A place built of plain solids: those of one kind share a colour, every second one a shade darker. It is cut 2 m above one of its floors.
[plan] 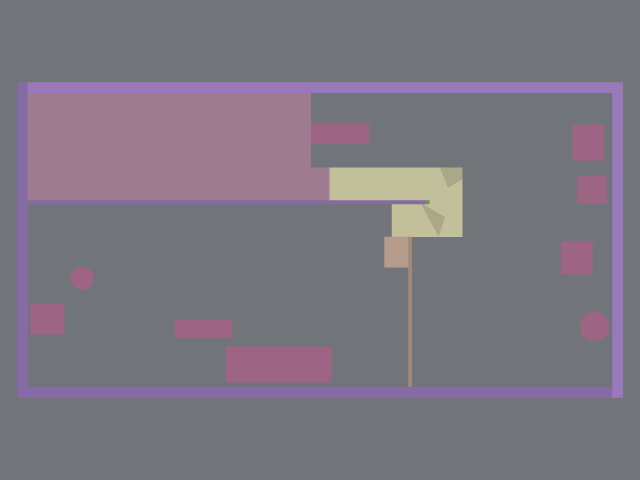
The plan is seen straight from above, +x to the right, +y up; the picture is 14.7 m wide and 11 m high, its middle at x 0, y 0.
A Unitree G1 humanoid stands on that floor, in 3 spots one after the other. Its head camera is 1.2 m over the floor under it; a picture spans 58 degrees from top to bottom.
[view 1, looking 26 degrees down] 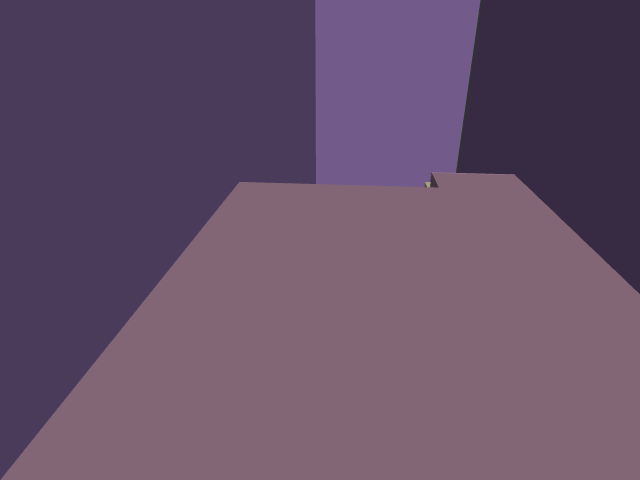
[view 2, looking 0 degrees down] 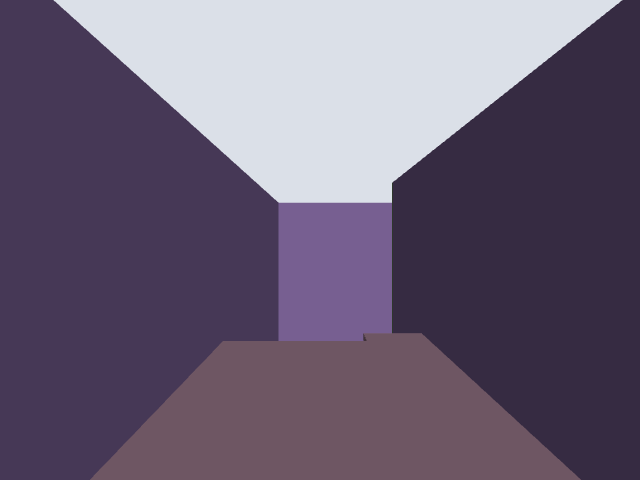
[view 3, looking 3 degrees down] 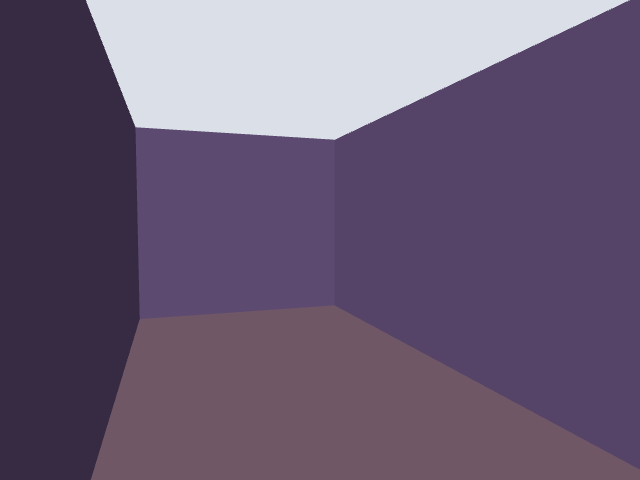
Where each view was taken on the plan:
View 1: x -3.75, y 2.35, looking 5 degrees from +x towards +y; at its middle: floor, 2.74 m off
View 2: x -5.35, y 2.22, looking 0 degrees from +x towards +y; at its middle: wall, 12.05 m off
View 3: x -1.22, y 1.28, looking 161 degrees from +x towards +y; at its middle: wall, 5.80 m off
